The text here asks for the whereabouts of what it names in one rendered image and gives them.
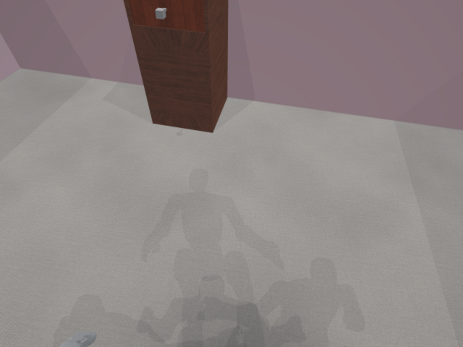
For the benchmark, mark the cabinet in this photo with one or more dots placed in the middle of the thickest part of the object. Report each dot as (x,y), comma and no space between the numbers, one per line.
(185,72)

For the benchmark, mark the drawer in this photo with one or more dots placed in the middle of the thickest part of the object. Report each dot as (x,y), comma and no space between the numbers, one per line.
(180,14)

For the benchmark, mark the handle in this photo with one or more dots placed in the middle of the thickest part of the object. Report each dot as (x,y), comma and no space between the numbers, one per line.
(160,13)

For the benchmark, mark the left robot hand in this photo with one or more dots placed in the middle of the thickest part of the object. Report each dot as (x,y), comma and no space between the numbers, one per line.
(80,340)

